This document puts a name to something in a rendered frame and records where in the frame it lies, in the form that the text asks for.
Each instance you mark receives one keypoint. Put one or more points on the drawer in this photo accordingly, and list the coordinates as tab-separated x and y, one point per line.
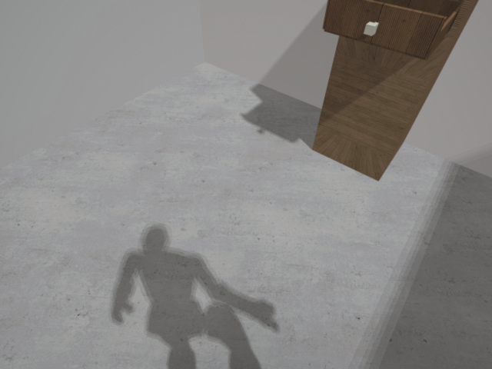
410	27

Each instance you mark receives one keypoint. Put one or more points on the cabinet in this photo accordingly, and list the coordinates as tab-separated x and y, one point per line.
374	96

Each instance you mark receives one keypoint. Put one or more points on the handle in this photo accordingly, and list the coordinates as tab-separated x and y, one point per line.
371	28

